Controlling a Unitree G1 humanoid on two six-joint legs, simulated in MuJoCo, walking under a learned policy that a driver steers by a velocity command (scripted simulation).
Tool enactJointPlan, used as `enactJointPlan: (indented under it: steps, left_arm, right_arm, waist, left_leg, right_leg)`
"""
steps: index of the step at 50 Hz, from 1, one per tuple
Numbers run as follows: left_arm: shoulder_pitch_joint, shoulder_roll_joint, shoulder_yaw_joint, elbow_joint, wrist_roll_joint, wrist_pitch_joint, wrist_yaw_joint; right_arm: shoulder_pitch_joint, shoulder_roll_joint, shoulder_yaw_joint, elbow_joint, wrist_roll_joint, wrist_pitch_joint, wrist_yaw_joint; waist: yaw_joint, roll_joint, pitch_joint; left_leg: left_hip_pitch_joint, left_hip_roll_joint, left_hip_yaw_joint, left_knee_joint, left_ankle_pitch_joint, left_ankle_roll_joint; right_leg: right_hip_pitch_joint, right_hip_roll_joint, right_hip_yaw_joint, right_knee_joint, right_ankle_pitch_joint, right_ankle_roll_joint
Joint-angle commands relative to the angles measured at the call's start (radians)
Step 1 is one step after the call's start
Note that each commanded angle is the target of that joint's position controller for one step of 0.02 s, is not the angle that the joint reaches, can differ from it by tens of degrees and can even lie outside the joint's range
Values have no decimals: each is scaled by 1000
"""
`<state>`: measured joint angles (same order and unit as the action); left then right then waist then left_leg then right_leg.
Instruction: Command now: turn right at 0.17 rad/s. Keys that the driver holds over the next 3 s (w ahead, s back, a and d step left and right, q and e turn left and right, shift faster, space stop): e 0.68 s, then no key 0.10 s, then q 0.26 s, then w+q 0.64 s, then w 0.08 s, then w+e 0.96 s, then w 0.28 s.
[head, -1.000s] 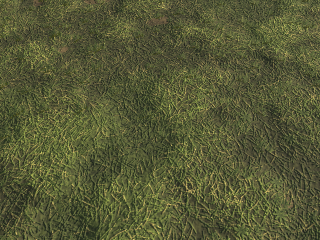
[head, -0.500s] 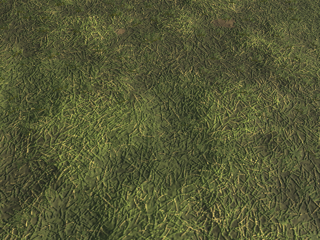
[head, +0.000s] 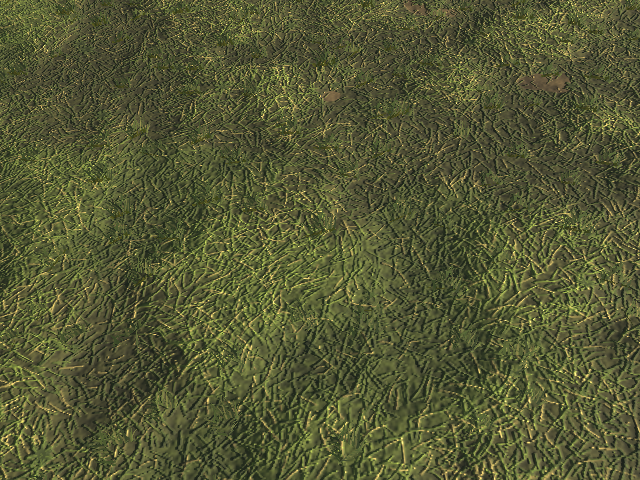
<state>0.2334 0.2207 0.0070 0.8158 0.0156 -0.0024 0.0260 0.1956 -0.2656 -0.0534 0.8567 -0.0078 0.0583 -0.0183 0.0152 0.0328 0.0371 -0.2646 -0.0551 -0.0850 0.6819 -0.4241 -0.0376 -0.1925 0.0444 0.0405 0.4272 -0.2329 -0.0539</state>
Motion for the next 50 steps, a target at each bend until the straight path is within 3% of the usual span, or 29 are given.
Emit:
enactJointPlan:
  steps: [1, 3, 5, 6, 7, 8, 9, 10, 11, 14, 19, 22, 23, 24, 25, 26, 27, 28, 29, 31, 34, 39, 44, 47, 48, 49, 50]
  left_arm:
    - [69, 223, 65, -8, -4, 3, -4]
    - [42, 224, 74, -7, -8, 9, -7]
    - [-18, 213, 78, -18, -12, 17, -11]
    - [-34, 194, 76, -28, -16, 17, -13]
    - [-36, 147, 67, -49, -22, 16, -17]
    - [-42, 124, 64, -61, -28, 24, -10]
    - [-31, 169, 80, -40, -4, 34, -3]
    - [-14, 178, 90, -21, 3, 44, -6]
    - [5, 171, 94, -9, 2, 53, -13]
    - [-16, 148, 86, -19, 0, 70, -46]
    - [-79, 134, 72, -73, -11, 75, -67]
    - [-52, 144, 76, -84, -12, 70, -67]
    - [-20, 143, 78, -78, -5, 62, -62]
    - [17, 179, 88, -70, 7, 47, -51]
    - [38, 339, 121, -96, 10, 30, -42]
    - [132, 362, 132, -70, -11, 27, -48]
    - [110, 313, 121, -66, -14, 29, -45]
    - [40, 262, 107, -77, -14, 34, -37]
    - [-26, 232, 97, -95, -10, 41, -29]
    - [-45, 212, 90, -105, -13, 43, -25]
    - [-4, 235, 97, -96, -14, 35, -29]
    - [22, 217, 86, -85, 3, 34, -23]
    - [-18, 152, 43, -58, 21, 23, -11]
    - [-48, 190, 41, -36, 10, 24, 2]
    - [-32, 197, 42, -27, 7, 23, 6]
    - [-23, 190, 40, -34, 7, 19, 7]
    - [10, 176, 41, -48, 0, 17, 6]
  right_arm:
    - [-9, -85, -13, -45, 20, -13, -22]
    - [13, -84, -12, -34, 21, -22, -32]
    - [53, -79, -10, -20, 11, -35, -39]
    - [67, -104, -16, -21, 1, -43, -44]
    - [89, -166, -26, -27, -18, -48, -50]
    - [56, -225, -44, -18, -12, -38, -45]
    - [42, -163, -30, -38, -11, -41, -41]
    - [17, -122, -17, -51, -8, -43, -38]
    - [-26, -101, -8, -62, -13, -41, -39]
    - [-32, -125, -10, -64, -21, -43, -41]
    - [2, -180, -28, -53, -21, -46, -20]
    - [-13, -200, -37, -56, -16, -44, -9]
    - [-21, -199, -39, -56, -11, -42, -8]
    - [15, -185, -38, -47, -15, -44, -4]
    - [21, -96, -15, -104, -20, -39, 2]
    - [-66, -108, -11, -130, -18, -20, -15]
    - [-63, -122, -14, -123, -12, -11, -17]
    - [-61, -124, -15, -110, -4, -14, -12]
    - [-56, -132, -18, -102, -4, -22, -9]
    - [-17, -143, -22, -86, -24, -23, 1]
    - [-18, -122, -18, -94, -16, -15, 6]
    - [-42, -115, -14, -98, -13, -7, -2]
    - [-17, -74, 7, -60, -3, -11, 0]
    - [22, -83, 9, -36, -1, -20, -3]
    - [17, -98, 10, -38, -5, -30, -5]
    - [22, -139, 6, -43, -16, -43, -9]
    - [-2, -225, -9, -55, -13, -51, -6]
  waist:
    - [16, -221, -64]
    - [-4, -200, -79]
    - [-38, -167, -93]
    - [-42, -127, -109]
    - [-41, 12, -120]
    - [-37, 218, -52]
    - [-52, 171, -46]
    - [-28, 83, -30]
    - [-1, 47, -10]
    - [-10, 122, 8]
    - [-47, 136, -23]
    - [-27, 130, -36]
    - [2, 96, -44]
    - [22, -20, -68]
    - [6, -331, -89]
    - [74, -269, -124]
    - [43, -166, -75]
    - [16, -123, -12]
    - [-10, -115, 5]
    - [-20, -139, -37]
    - [-11, -110, -63]
    - [16, -144, -52]
    - [12, -133, -58]
    - [-27, -113, -30]
    - [-32, -79, -21]
    - [-18, -17, -35]
    - [35, 96, -39]
  left_leg:
    - [-77, -25, 65, -114, 7, 5]
    - [-29, -16, 60, -186, 56, 22]
    - [110, 4, 52, -307, 189, 47]
    - [218, 61, 14, -328, 242, 66]
    - [315, 222, -121, -363, 382, 117]
    - [273, 370, -227, -371, 651, 232]
    - [248, 442, -240, -373, 792, 314]
    - [209, 416, -180, -372, 808, 320]
    - [176, 364, -105, -365, 779, 289]
    - [202, 283, 8, -355, 715, 236]
    - [201, 323, 49, -301, 717, 232]
    - [168, 332, 72, -222, 662, 199]
    - [119, 315, 106, -150, 581, 161]
    - [33, 270, 159, -2, 416, 102]
    - [-243, 117, 254, 276, -85, 14]
    - [-267, 37, 97, 419, -265, 19]
    - [-289, 70, 53, 485, -204, 25]
    - [-294, 90, 41, 476, -108, 29]
    - [-289, 104, 34, 425, -33, 31]
    - [-250, 86, 49, 410, 30, 19]
    - [-254, 71, 46, 355, 48, 2]
    - [-233, 67, 52, 229, 45, -2]
    - [-15, 64, 67, 12, 51, 30]
    - [114, 36, 81, -209, 150, 58]
    - [151, 53, 35, -315, 235, 69]
    - [172, 139, -93, -354, 309, 88]
    - [156, 268, -267, -363, 500, 150]
  right_leg:
    - [210, -222, 270, -7, 738, -132]
    - [195, -224, 309, 3, 718, -130]
    - [84, -197, 312, 24, 608, -97]
    - [-25, -166, 295, 51, 476, -64]
    - [-161, -90, 220, 172, 235, -23]
    - [-285, 56, 26, 283, -156, 5]
    - [-311, 33, -10, 521, -384, 17]
    - [-310, 11, 2, 627, -369, 24]
    - [-297, -5, 9, 660, -320, 37]
    - [-310, -12, -29, 576, -230, 75]
    - [-186, -29, -91, 342, -218, 60]
    - [-93, -13, -131, 195, -155, 30]
    - [-13, 0, -132, 79, -53, 16]
    - [96, -34, -22, -48, 64, -4]
    - [227, -346, 422, -131, 360, -107]
    - [159, -433, 519, -122, 540, -254]
    - [137, -389, 438, -116, 465, -266]
    - [81, -326, 359, -127, 366, -235]
    - [68, -259, 308, -138, 283, -186]
    - [83, -208, 265, -129, 358, -167]
    - [106, -202, 279, -125, 344, -169]
    - [84, -206, 313, -149, 194, -179]
    - [-7, -201, 259, -156, 151, -154]
    - [-52, -200, 244, -97, 157, -121]
    - [-66, -192, 235, -70, 169, -89]
    - [-73, -153, 203, -3, 159, -53]
    - [-108, -34, 90, 78, 38, -18]
